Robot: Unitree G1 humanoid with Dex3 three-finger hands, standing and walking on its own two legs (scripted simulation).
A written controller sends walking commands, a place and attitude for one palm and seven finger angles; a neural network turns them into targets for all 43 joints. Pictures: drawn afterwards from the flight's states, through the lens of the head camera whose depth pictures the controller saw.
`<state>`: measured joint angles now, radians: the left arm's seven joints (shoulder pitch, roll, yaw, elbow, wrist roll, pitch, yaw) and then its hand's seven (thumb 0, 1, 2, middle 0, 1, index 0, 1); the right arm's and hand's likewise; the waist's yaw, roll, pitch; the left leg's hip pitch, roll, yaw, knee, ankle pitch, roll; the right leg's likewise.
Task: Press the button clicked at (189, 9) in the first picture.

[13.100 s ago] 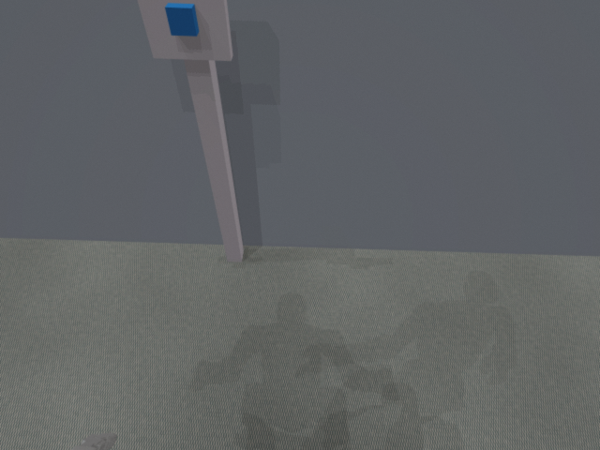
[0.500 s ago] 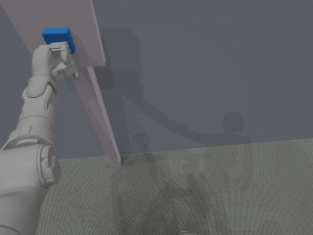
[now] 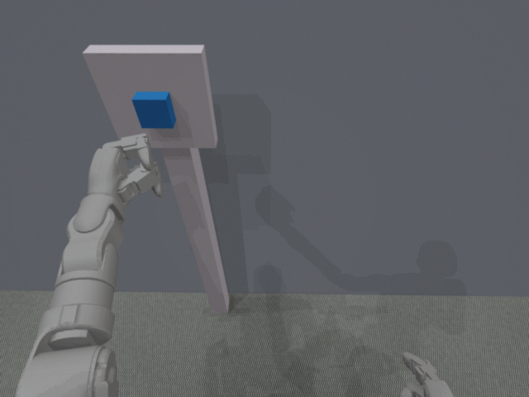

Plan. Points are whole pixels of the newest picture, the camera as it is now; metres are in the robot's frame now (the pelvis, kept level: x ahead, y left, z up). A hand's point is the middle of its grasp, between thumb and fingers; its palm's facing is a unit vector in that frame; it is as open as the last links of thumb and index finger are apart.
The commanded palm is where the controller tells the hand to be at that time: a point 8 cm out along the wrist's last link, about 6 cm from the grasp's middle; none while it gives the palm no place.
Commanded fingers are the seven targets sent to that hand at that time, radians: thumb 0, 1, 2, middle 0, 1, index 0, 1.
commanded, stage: pull the fist back off the button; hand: left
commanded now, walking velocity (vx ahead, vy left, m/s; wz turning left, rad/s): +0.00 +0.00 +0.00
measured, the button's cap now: (155, 109) +0.52 +0.21 +0.18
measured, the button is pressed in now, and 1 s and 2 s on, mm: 0 0 0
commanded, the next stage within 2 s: draw the hand back to the body in 0.16 s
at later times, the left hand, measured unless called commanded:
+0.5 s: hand (143, 193) +0.35 +0.19 +0.16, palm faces +0.06 -1.00 +0.00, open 3.1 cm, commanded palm +0.30 +0.24 +0.16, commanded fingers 0.00 0.90 0.90 -1.30 -1.50 -1.30 -1.50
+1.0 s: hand (85, 255) +0.24 +0.22 +0.16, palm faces +0.32 -0.92 -0.22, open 3.1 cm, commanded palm +0.20 +0.26 +0.17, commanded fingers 0.00 0.90 0.90 -1.30 -1.50 -1.30 -1.50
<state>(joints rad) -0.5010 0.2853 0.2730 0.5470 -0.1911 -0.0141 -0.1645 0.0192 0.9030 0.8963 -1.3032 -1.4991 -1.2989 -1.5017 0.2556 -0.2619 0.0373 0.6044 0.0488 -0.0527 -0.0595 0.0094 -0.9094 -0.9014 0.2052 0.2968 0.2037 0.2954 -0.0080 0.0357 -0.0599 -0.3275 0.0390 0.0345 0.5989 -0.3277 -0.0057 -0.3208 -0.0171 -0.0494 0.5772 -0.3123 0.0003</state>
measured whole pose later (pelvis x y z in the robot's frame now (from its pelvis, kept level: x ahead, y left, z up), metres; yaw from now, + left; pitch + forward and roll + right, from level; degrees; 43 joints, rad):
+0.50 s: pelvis -0.01 +0.00 +0.00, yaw +0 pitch +0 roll +0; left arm -0.35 0.28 0.27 0.38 -0.22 0.05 -0.17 0.02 0.90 0.90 -1.30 -1.50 -1.29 -1.50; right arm 0.27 -0.25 0.06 0.62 0.05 -0.06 -0.07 0.01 -0.91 -0.90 0.21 0.30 0.20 0.30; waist -0.01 0.04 -0.05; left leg -0.25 0.03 0.05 0.55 -0.29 -0.01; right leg -0.26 -0.02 -0.04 0.54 -0.28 0.00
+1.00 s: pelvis -0.02 +0.00 +0.01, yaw +0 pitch -5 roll +0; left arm 0.11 0.28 0.20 -0.14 -0.08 -0.05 0.06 0.02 0.90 0.90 -1.31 -1.50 -1.30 -1.50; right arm 0.15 -0.23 0.06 0.63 0.00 -0.11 -0.09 0.01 -0.91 -0.90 0.21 0.30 0.20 0.30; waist 0.06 0.05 0.03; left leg -0.11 0.03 0.04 0.42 -0.23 0.00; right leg -0.10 -0.02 -0.05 0.40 -0.21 0.00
